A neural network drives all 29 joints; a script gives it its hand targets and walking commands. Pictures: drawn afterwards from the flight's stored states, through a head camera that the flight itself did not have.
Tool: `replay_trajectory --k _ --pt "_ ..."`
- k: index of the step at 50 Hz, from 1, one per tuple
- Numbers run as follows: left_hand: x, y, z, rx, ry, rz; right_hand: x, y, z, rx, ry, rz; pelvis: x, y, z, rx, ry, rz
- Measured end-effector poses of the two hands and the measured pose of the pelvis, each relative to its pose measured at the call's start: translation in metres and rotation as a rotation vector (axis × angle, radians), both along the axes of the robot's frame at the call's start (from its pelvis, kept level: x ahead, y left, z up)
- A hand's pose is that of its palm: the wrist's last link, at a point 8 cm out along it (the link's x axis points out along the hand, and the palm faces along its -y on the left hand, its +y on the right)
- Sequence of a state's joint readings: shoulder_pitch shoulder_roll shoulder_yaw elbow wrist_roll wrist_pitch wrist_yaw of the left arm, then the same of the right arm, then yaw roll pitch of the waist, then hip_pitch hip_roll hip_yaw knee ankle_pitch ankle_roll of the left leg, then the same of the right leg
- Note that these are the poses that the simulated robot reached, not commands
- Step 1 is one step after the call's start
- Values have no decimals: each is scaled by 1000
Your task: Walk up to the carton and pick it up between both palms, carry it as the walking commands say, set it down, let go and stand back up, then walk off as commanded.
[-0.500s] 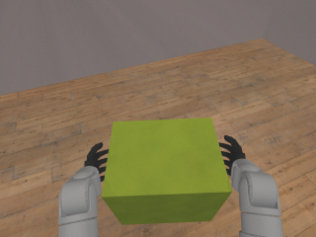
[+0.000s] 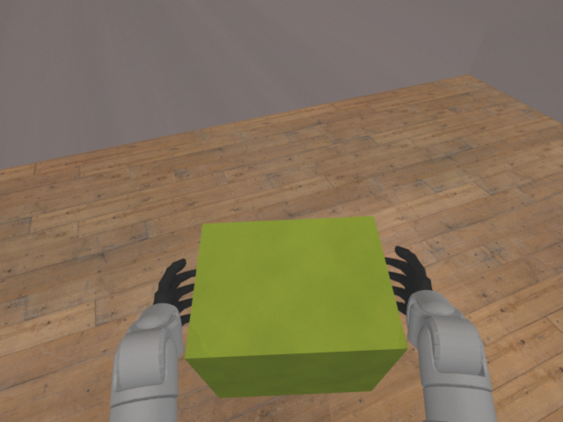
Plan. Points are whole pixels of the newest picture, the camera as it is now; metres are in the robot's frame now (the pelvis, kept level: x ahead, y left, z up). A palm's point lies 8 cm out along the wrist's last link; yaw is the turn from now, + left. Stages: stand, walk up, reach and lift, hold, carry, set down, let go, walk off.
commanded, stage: carry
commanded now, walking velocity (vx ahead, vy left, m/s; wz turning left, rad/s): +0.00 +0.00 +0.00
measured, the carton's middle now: (291, 312) +0.29 +0.01 -0.02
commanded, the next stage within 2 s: none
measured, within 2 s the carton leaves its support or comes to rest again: neither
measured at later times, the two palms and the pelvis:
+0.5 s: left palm (151, 306) +0.26 +0.19 +0.07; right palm (409, 291) +0.27 -0.15 +0.08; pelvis +0.00 +0.02 -0.01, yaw +3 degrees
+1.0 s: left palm out of the picture +0.12 +0.47 +0.03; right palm (178, 299) +0.27 +0.16 +0.07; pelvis -0.04 +0.20 -0.01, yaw +23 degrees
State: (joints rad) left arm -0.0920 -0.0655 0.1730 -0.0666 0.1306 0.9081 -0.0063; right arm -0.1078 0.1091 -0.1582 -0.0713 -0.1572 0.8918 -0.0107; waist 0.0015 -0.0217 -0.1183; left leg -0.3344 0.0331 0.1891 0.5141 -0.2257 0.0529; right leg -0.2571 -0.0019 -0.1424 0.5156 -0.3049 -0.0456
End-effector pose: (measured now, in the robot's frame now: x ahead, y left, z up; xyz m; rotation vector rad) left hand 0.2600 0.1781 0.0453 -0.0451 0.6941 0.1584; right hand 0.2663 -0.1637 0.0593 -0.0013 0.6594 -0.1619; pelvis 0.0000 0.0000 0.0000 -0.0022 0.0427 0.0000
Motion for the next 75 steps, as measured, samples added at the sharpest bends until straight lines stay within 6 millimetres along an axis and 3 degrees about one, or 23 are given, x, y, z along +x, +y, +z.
replay_trajectory --k 14,20,25,30,35,41,44,47,50,53,62,65,71,75 --pt "6 7 -9 9 1 -6 4 7 -11 4 2 -7 1 9 0 0 14 -5" --pt "7 9 -4 12 -20 -9 5 9 -6 8 -18 -4 4 12 -1 0 10 -4" --pt "-3 15 25 -21 -96 33 1 15 20 43 -92 4 0 16 -8 1 31 55" --pt "-26 39 20 -39 29 123 2 41 12 70 33 48 -1 33 0 48 53 118" --pt "-53 89 21 27 109 197 7 95 -4 109 118 142 -12 69 5 74 44 182" --pt "-74 176 33 40 13 299 19 190 5 153 30 221 -24 132 -5 47 48 257" --pt "-86 226 19 7 -26 344 20 244 5 131 -5 255 -24 167 -21 30 39 294" --pt "-112 265 -1 -81 36 413 10 290 2 52 61 312 -30 183 -15 -14 21 361" --pt "-143 288 -15 -144 77 480 2 326 6 -16 98 381 -38 197 -8 -35 18 409" --pt "-169 308 -15 -148 60 545 -3 357 8 4 89 425 -50 212 -8 -37 15 464" --pt "-232 368 34 46 6 674 -35 436 -5 181 49 569 -76 267 -13 -10 39 623" --pt "-256 386 40 42 21 719 -44 465 4 150 56 639 -87 281 -6 7 23 733" --pt "-314 428 46 -2 27 838 -66 541 32 99 62 770 -110 317 12 105 45 814" --pt "-355 473 53 60 9 890 -95 602 25 155 45 827 -145 355 4 99 42 872"
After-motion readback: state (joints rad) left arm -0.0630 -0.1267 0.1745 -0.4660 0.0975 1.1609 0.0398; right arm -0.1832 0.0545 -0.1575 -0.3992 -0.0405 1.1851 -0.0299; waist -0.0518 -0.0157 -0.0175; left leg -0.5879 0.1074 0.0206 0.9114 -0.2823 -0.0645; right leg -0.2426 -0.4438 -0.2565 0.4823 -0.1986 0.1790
